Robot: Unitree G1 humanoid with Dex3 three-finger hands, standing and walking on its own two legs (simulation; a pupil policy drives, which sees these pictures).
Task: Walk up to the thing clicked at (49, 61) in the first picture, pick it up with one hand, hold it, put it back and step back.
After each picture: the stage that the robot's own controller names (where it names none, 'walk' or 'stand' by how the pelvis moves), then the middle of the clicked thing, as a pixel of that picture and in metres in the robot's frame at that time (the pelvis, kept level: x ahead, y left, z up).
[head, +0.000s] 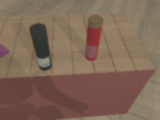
stand; (42, 49) +0.58 +0.18 -0.04
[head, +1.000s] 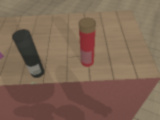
stand; (30, 56) +0.51 +0.24 -0.03
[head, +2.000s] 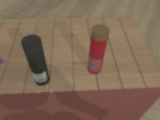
stand; (37, 63) +0.47 +0.18 -0.02
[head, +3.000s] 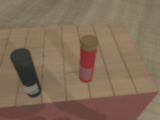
stand; (28, 75) +0.43 +0.21 -0.04
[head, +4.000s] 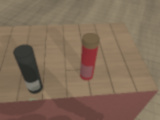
stand; (30, 71) +0.45 +0.21 -0.04
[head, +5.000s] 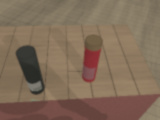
stand; (32, 72) +0.44 +0.20 -0.04
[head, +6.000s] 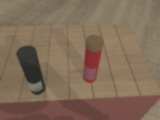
stand; (33, 72) +0.44 +0.20 -0.04
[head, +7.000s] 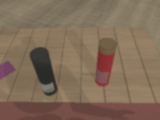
rise first; (45, 74) +0.44 +0.18 -0.04
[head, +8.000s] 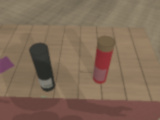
go down; (44, 69) +0.46 +0.18 -0.04
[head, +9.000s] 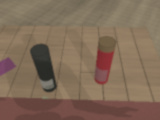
go down; (45, 70) +0.46 +0.18 -0.04
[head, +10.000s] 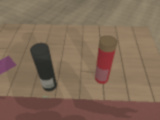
go down; (45, 69) +0.45 +0.18 -0.04
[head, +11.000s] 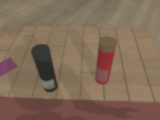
go down; (46, 70) +0.46 +0.18 -0.04
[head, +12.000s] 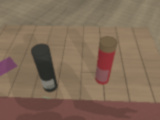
go down; (46, 70) +0.45 +0.18 -0.04
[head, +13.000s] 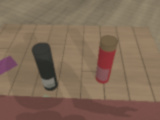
go down; (46, 69) +0.46 +0.18 -0.04
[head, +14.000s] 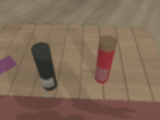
go down; (46, 69) +0.46 +0.18 -0.04
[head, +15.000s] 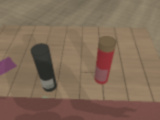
go down; (45, 70) +0.46 +0.18 -0.04
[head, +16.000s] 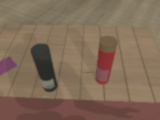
go down; (45, 70) +0.45 +0.18 -0.04
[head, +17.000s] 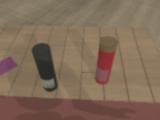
go down; (46, 70) +0.46 +0.18 -0.04
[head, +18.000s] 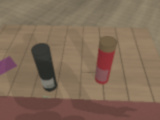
go down; (46, 70) +0.46 +0.18 -0.04
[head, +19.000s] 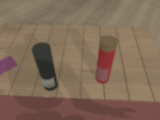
go down; (46, 69) +0.46 +0.18 -0.04
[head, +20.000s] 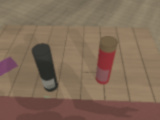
go down; (46, 70) +0.46 +0.18 -0.04
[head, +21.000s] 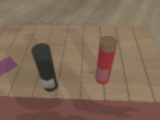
go down; (46, 70) +0.46 +0.18 -0.04
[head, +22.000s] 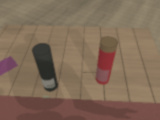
go down; (46, 69) +0.46 +0.18 -0.04
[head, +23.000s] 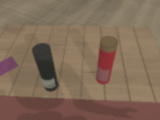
go down; (47, 69) +0.46 +0.18 -0.04
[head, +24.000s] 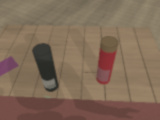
go down; (47, 70) +0.46 +0.18 -0.04
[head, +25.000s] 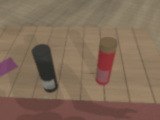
go down; (46, 71) +0.45 +0.18 -0.04
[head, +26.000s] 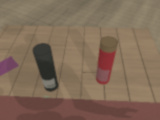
go down; (47, 69) +0.46 +0.18 -0.04
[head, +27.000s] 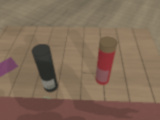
go down; (46, 70) +0.46 +0.18 -0.04
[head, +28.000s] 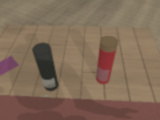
go down; (47, 69) +0.46 +0.18 -0.04
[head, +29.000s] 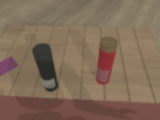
go down; (47, 70) +0.46 +0.18 -0.04
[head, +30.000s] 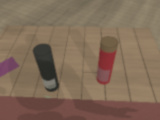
go down; (47, 70) +0.46 +0.18 -0.04
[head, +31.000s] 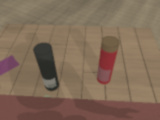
go down; (48, 69) +0.46 +0.18 -0.04
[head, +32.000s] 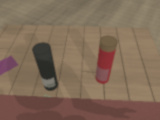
go down; (47, 69) +0.46 +0.18 -0.04
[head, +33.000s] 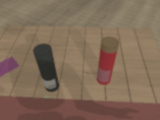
go down; (47, 70) +0.46 +0.18 -0.04
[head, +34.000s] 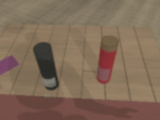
go down; (47, 68) +0.46 +0.18 -0.04
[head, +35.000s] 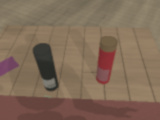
go down; (47, 69) +0.46 +0.18 -0.04
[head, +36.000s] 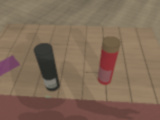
go down; (48, 69) +0.45 +0.18 -0.04
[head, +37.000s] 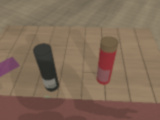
go down; (47, 70) +0.46 +0.18 -0.04
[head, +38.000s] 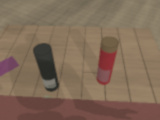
go down; (47, 70) +0.46 +0.18 -0.04
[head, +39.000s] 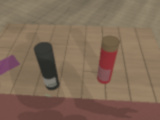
go down; (48, 68) +0.46 +0.18 -0.04
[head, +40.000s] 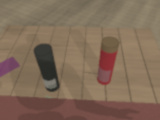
go down; (48, 70) +0.46 +0.18 -0.04
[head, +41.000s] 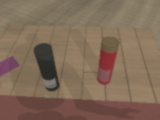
go down; (48, 69) +0.46 +0.18 -0.04
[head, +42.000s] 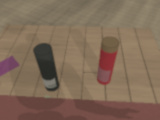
go down; (48, 69) +0.46 +0.18 -0.04
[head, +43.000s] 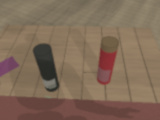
go down; (47, 70) +0.46 +0.18 -0.04
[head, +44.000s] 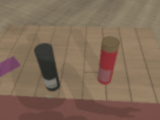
go down; (48, 69) +0.46 +0.18 -0.04
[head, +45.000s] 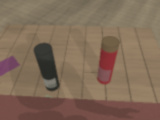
go down; (48, 69) +0.46 +0.18 -0.04
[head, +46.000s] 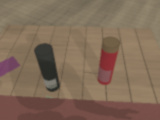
go down; (48, 70) +0.46 +0.17 -0.04
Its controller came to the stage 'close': no
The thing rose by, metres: 0.00
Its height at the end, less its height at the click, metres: +0.00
